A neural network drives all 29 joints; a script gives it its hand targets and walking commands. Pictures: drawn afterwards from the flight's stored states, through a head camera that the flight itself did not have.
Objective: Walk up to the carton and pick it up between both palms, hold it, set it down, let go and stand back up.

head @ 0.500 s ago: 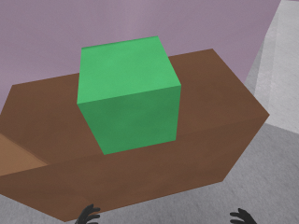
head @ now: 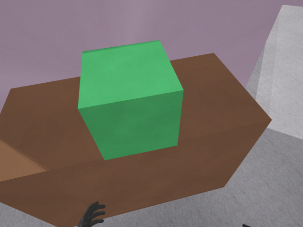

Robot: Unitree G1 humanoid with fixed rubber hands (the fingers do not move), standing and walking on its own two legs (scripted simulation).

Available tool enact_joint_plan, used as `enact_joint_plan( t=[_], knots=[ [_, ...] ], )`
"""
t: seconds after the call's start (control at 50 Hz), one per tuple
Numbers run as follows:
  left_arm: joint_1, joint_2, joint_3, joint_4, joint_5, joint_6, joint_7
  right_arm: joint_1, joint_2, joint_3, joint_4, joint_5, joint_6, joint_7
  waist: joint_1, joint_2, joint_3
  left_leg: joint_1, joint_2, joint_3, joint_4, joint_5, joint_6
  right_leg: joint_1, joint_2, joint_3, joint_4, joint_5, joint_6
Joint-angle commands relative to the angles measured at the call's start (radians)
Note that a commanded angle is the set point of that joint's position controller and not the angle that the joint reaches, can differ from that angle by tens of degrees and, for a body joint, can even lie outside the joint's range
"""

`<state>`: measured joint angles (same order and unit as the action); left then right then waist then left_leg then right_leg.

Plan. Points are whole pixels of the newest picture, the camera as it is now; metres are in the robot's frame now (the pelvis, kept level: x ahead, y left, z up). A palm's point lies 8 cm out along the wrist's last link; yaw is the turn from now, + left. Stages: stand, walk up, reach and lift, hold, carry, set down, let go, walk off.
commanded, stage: walk up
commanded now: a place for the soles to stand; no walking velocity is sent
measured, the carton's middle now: (131, 100) +0.49 +0.09 +0.06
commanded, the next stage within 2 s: reach and lift in 0.88 s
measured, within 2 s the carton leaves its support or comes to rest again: neither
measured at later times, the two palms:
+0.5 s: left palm out of the picture +0.13 +0.23 -0.09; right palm out of the picture +0.13 -0.22 -0.11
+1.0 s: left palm out of the picture +0.16 +0.24 -0.11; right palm out of the picture +0.16 -0.22 -0.11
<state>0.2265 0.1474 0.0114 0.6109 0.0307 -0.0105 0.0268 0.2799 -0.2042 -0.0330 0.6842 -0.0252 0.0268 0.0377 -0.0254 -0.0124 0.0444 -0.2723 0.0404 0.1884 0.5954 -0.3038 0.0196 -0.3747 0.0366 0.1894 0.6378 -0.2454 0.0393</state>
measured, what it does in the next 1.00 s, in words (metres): stands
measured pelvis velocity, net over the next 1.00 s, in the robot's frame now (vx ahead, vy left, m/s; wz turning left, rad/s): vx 0.02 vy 0.00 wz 0.11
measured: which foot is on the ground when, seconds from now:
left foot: down 0.00-1.00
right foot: down 0.00-1.00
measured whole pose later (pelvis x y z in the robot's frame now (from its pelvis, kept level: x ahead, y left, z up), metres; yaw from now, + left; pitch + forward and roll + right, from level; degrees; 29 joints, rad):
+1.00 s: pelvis +0.02 +0.00 +0.00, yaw +6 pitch +4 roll +1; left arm 0.09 0.20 -0.03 0.74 -0.02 0.09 0.03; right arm 0.18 -0.17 -0.13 0.88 -0.07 -0.19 0.07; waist -0.02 -0.02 -0.02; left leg -0.39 0.00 0.08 0.64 -0.31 0.02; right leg -0.44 -0.01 0.09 0.66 -0.30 0.05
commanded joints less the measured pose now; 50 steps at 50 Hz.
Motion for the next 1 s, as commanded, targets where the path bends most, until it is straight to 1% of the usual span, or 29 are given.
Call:
enact_joint_plan(
  t=[0.0, 0.04, 0.06, 0.1, 0.12, 0.16, 0.2, 0.22, 0.24, 0.34, 0.42, 0.44, 0.52, 0.58, 0.62, 0.66, 0.68, 0.7, 0.72, 0.76, 0.78, 0.8, 0.84, 0.86, 0.88, 0.9, 0.92, 0.96, 0.98],
  knots=[
    [0.002, 0.094, 0.026, -0.082, 0.002, -0.031, 0.009, -0.023, -0.098, -0.034, -0.097, 0.0, -0.023, 0.007, 0.008, -0.014, -0.07, 0.076, 0.069, -0.13, -0.147, -0.068, 0.029, -0.038, -0.07, 0.037, -0.129, 0.011, -0.042],
    [-0.017, 0.096, 0.026, -0.084, -0.001, -0.035, 0.012, 0.009, -0.087, -0.035, -0.096, 0.001, -0.024, 0.009, -0.005, -0.082, -0.064, 0.103, 0.046, -0.139, -0.105, -0.026, 0.017, -0.072, -0.099, 0.104, -0.195, -0.03, -0.046],
    [0.002, 0.091, 0.024, -0.078, -0.006, -0.035, 0.012, 0.027, -0.088, -0.034, -0.094, -0.002, -0.025, 0.01, -0.003, -0.074, -0.064, 0.134, 0.04, -0.145, -0.103, -0.015, 0.016, -0.101, -0.113, 0.129, -0.211, -0.052, -0.045],
    [-0.013, 0.092, 0.03, -0.067, -0.001, -0.036, 0.017, 0.034, -0.08, -0.032, -0.088, 0.0, -0.028, 0.009, -0.005, -0.066, -0.056, 0.143, 0.056, -0.173, -0.128, 0.012, 0.018, -0.103, -0.107, 0.109, -0.211, -0.057, -0.041],
    [-0.028, 0.08, 0.028, -0.069, -0.003, -0.039, 0.017, 0.034, -0.077, -0.027, -0.087, 0.002, -0.036, 0.008, -0.009, -0.057, -0.049, 0.137, 0.071, -0.186, -0.147, 0.035, 0.024, -0.09, -0.098, 0.081, -0.182, -0.013, -0.038],
    [-0.029, 0.064, 0.03, -0.065, -0.003, -0.043, 0.013, 0.031, -0.097, -0.037, -0.076, 0.0, -0.042, 0.006, 0.002, -0.031, -0.079, 0.102, 0.089, -0.207, -0.182, 0.041, 0.033, -0.019, -0.067, 0.019, -0.126, 0.058, -0.032],
    [-0.013, 0.063, 0.032, -0.061, -0.009, -0.044, 0.007, 0.013, -0.1, -0.037, -0.078, -0.002, -0.044, 0.003, 0.011, 0.001, -0.076, 0.093, 0.094, -0.201, -0.19, 0.044, 0.04, -0.011, -0.063, 0.0, -0.109, 0.084, -0.029],
    [-0.003, 0.077, 0.034, -0.055, -0.006, -0.046, 0.008, 0.026, -0.089, -0.034, -0.078, 0.001, -0.042, 0.002, 0.009, -0.014, -0.089, 0.087, 0.086, -0.207, -0.187, 0.048, 0.041, 0.008, -0.071, 0.001, -0.103, 0.098, -0.035],
    [-0.008, 0.071, 0.035, -0.054, -0.004, -0.044, 0.007, 0.026, -0.086, -0.035, -0.075, 0.0, -0.041, 0.001, 0.01, 0.011, -0.076, 0.086, 0.083, -0.193, -0.189, 0.049, 0.037, 0.01, -0.078, 0.002, -0.105, 0.105, -0.038],
    [0.004, 0.055, 0.034, -0.035, -0.009, -0.042, 0.012, 0.034, -0.08, -0.038, -0.074, 0.004, -0.037, -0.004, 0.003, 0.01, -0.052, 0.099, 0.074, -0.197, -0.181, 0.092, 0.037, -0.006, -0.085, 0.001, -0.112, 0.118, -0.029],
    [0.009, 0.072, 0.036, -0.024, -0.007, -0.046, 0.011, 0.023, -0.068, -0.036, -0.075, 0.006, -0.034, -0.007, 0.004, -0.018, -0.087, 0.128, 0.062, -0.192, -0.154, 0.109, 0.033, 0.013, -0.095, 0.008, -0.131, 0.143, -0.03],
    [-0.001, 0.076, 0.038, -0.021, -0.008, -0.046, 0.013, 0.03, -0.07, -0.036, -0.073, 0.004, -0.036, -0.008, 0.004, -0.047, -0.09, 0.134, 0.065, -0.201, -0.16, 0.134, 0.035, -0.002, -0.098, 0.006, -0.129, 0.139, -0.032],
    [-0.004, 0.068, 0.037, -0.011, -0.006, -0.041, 0.012, 0.019, -0.072, -0.033, -0.064, 0.003, -0.036, -0.01, 0.007, -0.007, -0.059, 0.101, 0.063, -0.199, -0.172, 0.136, 0.034, 0.018, -0.098, 0.003, -0.122, 0.164, -0.03],
    [0.01, 0.069, 0.037, -0.001, -0.01, -0.04, 0.013, 0.014, -0.075, -0.032, -0.067, 0.006, -0.038, -0.012, 0.01, -0.005, -0.079, 0.114, 0.072, -0.209, -0.169, 0.144, 0.038, 0.028, -0.098, -0.004, -0.127, 0.158, -0.03],
    [0.003, 0.067, 0.035, -0.002, -0.008, -0.04, 0.014, 0.026, -0.062, -0.029, -0.06, 0.006, -0.035, -0.013, -0.002, 0.014, -0.079, 0.124, 0.053, -0.195, -0.165, 0.134, 0.028, 0.024, -0.107, 0.004, -0.133, 0.173, -0.035],
    [-0.002, 0.067, 0.033, 0.001, -0.008, -0.04, 0.013, 0.019, -0.066, -0.031, -0.064, 0.01, -0.036, -0.013, 0.004, -0.016, -0.078, 0.117, 0.07, -0.221, -0.183, 0.125, 0.035, 0.029, -0.098, -0.011, -0.129, 0.145, -0.026],
    [-0.012, 0.063, 0.036, 0.001, -0.009, -0.038, 0.014, 0.014, -0.085, -0.039, -0.057, 0.005, -0.035, -0.013, 0.005, -0.006, -0.07, 0.105, 0.065, -0.201, -0.174, 0.123, 0.041, 0.026, -0.085, -0.027, -0.13, 0.157, -0.023],
    [-0.003, 0.064, 0.038, 0.005, -0.011, -0.038, 0.013, 0.012, -0.077, -0.037, -0.06, 0.005, -0.034, -0.012, 0.008, -0.018, -0.072, 0.103, 0.064, -0.206, -0.185, 0.119, 0.039, 0.031, -0.093, -0.02, -0.131, 0.138, -0.024],
    [-0.009, 0.07, 0.042, 0.006, -0.007, -0.038, 0.013, 0.012, -0.077, -0.038, -0.052, 0.006, -0.033, -0.012, 0.009, 0.001, -0.063, 0.092, 0.056, -0.202, -0.18, 0.101, 0.034, 0.032, -0.099, -0.011, -0.141, 0.141, -0.031],
    [-0.021, 0.069, 0.039, 0.005, -0.012, -0.04, 0.013, 0.002, -0.074, -0.035, -0.056, 0.004, -0.037, -0.012, 0.013, -0.043, -0.065, 0.095, 0.054, -0.216, -0.176, 0.132, 0.035, 0.043, -0.102, -0.007, -0.147, 0.176, -0.03],
    [-0.011, 0.065, 0.038, 0.016, -0.01, -0.04, 0.012, 0.008, -0.064, -0.032, -0.05, 0.005, -0.038, -0.012, 0.007, -0.024, -0.074, 0.096, 0.051, -0.21, -0.174, 0.132, 0.034, 0.056, -0.11, 0.0, -0.146, 0.175, -0.033],
    [-0.014, 0.065, 0.036, 0.014, -0.011, -0.04, 0.013, 0.014, -0.071, -0.034, -0.045, 0.003, -0.038, -0.012, 0.007, -0.038, -0.098, 0.105, 0.047, -0.204, -0.171, 0.133, 0.034, 0.066, -0.112, 0.001, -0.152, 0.149, -0.033],
    [-0.003, 0.075, 0.04, 0.023, -0.01, -0.042, 0.009, 0.014, -0.058, -0.031, -0.033, 0.007, -0.038, -0.012, 0.007, -0.004, -0.078, 0.119, 0.047, -0.213, -0.167, 0.128, 0.03, 0.045, -0.111, 0.003, -0.162, 0.143, -0.036],
    [0.004, 0.065, 0.034, 0.028, -0.014, -0.041, 0.009, 0.022, -0.074, -0.036, -0.035, 0.006, -0.041, -0.013, 0.008, -0.033, -0.077, 0.114, 0.052, -0.226, -0.175, 0.129, 0.031, 0.041, -0.109, -0.003, -0.163, 0.134, -0.033],
    [-0.327, 0.187, 0.002, -0.014, -0.069, 0.03, 0.001, -0.246, -0.11, -0.133, -0.036, -0.027, -0.149, 0.001, 0.012, -0.058, -0.104, -0.113, 0.025, -0.165, -0.131, 0.075, 0.004, 0.02, -0.049, -0.131, -0.084, 0.066, -0.037],
    [-0.297, 0.165, -0.035, 0.018, -0.08, 0.055, 0.011, -0.232, -0.098, -0.137, 0.008, -0.064, -0.201, 0.026, 0.005, -0.045, -0.122, -0.158, 0.022, -0.15, -0.115, -0.003, 0.001, 0.035, -0.041, -0.154, -0.029, 0.029, -0.043],
    [-0.277, 0.16, -0.021, 0.028, -0.065, 0.07, 0.015, -0.223, -0.096, -0.146, 0.046, -0.075, -0.244, 0.039, 0.013, -0.039, -0.175, -0.173, 0.017, -0.15, -0.107, -0.037, 0.001, 0.012, -0.042, -0.163, -0.011, 0.024, -0.041],
    [-0.241, 0.152, -0.022, 0.005, -0.051, 0.09, 0.008, -0.187, -0.072, -0.144, 0.128, -0.058, -0.307, 0.04, 0.006, -0.014, -0.243, -0.135, 0.012, -0.159, -0.065, 0.023, -0.009, -0.002, -0.043, -0.157, -0.01, 0.08, -0.044],
    [-0.217, 0.143, -0.017, -0.015, -0.044, 0.09, 0.003, -0.164, -0.068, -0.132, 0.172, -0.026, -0.335, 0.035, 0.008, 0.009, -0.267, -0.088, 0.007, -0.165, -0.053, 0.098, -0.02, 0.024, -0.036, -0.157, -0.022, 0.131, -0.049]
  ],
)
